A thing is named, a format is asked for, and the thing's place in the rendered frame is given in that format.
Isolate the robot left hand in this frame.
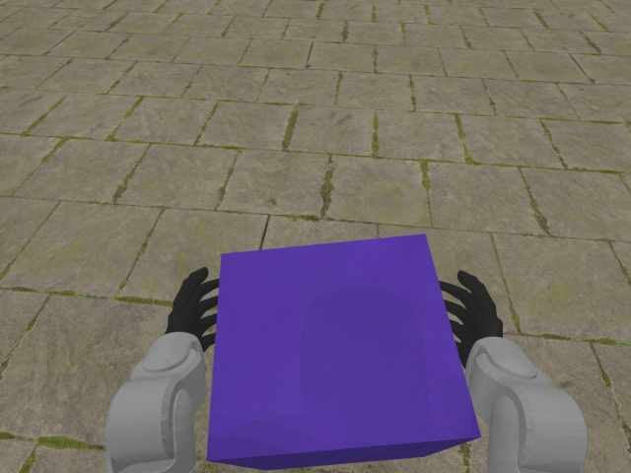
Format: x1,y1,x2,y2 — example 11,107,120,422
166,267,220,353

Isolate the robot left forearm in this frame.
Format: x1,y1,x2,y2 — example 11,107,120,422
105,332,208,473

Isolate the robot right hand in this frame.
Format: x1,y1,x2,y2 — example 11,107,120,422
439,270,503,369

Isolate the carton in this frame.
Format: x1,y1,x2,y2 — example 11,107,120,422
206,234,481,470

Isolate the robot right forearm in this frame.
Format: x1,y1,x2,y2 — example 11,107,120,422
464,337,589,473

